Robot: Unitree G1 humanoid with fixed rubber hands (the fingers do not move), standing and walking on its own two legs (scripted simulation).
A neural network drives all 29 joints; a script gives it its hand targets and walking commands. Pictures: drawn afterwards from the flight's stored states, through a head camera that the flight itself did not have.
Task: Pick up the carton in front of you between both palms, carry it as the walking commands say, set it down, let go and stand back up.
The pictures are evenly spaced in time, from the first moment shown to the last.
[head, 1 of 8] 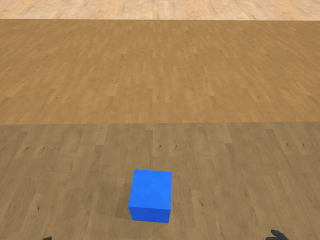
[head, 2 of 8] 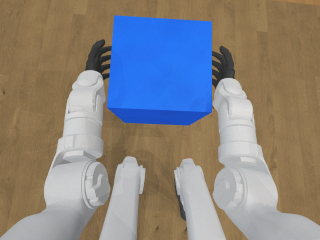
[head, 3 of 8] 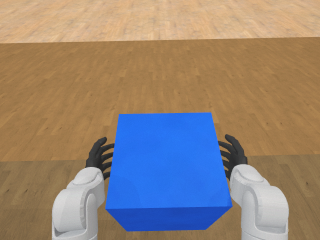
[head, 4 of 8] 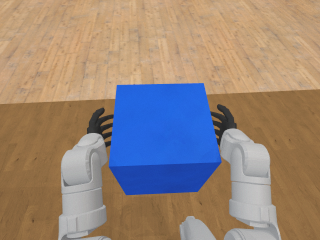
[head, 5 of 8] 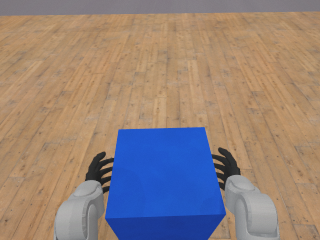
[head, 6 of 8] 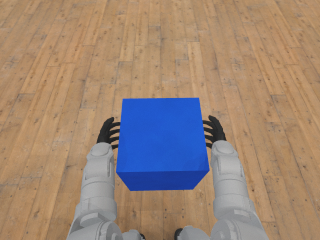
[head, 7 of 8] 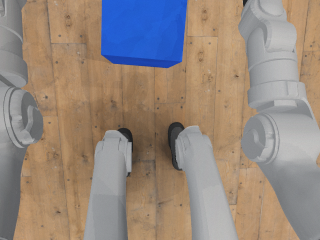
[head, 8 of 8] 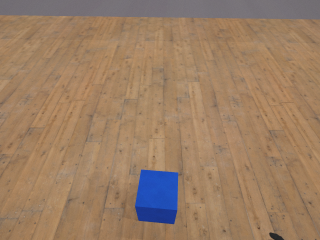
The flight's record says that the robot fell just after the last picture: no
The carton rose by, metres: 0.70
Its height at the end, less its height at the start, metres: -0.33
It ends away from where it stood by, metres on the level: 5.51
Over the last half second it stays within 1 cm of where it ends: yes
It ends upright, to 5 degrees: yes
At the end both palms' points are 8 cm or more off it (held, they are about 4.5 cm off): yes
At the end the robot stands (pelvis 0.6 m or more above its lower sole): yes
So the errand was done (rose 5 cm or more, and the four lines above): yes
